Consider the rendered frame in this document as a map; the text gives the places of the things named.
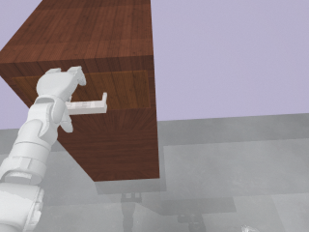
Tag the drawer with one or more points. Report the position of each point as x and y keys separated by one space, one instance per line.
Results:
x=126 y=89

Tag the robot left forearm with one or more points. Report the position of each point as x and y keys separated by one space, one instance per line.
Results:
x=26 y=163

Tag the handle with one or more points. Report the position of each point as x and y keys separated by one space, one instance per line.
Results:
x=87 y=107

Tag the cabinet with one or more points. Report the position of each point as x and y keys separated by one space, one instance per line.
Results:
x=100 y=36

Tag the left robot hand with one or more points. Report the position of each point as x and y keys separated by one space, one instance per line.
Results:
x=61 y=85

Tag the robot left upper arm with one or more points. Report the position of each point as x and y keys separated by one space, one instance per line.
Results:
x=20 y=207

